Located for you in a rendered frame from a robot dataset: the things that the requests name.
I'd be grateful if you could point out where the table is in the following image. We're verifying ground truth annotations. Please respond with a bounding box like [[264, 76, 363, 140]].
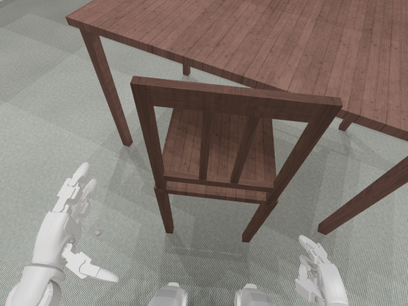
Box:
[[66, 0, 408, 235]]

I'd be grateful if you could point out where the robot right hand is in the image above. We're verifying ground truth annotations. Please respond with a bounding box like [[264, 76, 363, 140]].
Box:
[[295, 235, 349, 306]]

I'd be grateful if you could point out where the robot right shin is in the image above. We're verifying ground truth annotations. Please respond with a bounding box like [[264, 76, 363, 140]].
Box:
[[244, 284, 257, 289]]

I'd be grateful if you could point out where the robot left hand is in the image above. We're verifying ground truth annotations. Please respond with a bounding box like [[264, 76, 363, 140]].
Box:
[[32, 162, 119, 284]]

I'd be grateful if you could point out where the robot left thigh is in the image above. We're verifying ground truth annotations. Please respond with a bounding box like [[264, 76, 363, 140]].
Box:
[[147, 286, 187, 306]]

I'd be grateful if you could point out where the chair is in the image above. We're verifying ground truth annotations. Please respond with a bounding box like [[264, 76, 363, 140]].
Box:
[[130, 76, 343, 243]]

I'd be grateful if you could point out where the left robot forearm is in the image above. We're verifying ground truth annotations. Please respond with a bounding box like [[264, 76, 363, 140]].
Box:
[[4, 264, 66, 306]]

